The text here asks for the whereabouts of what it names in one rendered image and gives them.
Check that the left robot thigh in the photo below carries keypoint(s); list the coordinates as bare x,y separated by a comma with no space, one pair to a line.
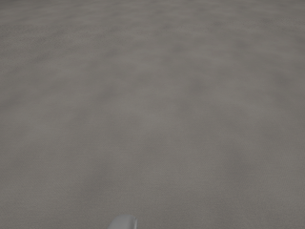
124,221

